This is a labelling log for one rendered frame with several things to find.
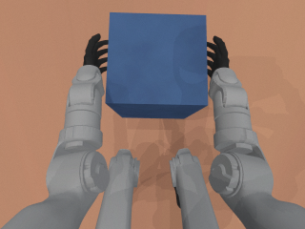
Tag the left robot upper arm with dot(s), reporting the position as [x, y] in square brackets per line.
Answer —
[74, 181]

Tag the right robot thigh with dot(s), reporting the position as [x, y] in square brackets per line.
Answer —
[195, 204]

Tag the left robot hand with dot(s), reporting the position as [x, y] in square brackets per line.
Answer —
[92, 54]

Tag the right robot upper arm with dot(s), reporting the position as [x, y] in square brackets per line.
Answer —
[246, 183]

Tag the robot left shin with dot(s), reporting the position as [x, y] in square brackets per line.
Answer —
[120, 152]

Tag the right robot hand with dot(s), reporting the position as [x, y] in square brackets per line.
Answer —
[219, 56]

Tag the robot left forearm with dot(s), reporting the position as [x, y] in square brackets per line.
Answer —
[82, 126]

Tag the carton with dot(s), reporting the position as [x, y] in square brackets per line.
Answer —
[157, 65]

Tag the robot right forearm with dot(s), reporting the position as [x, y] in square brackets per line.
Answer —
[231, 115]

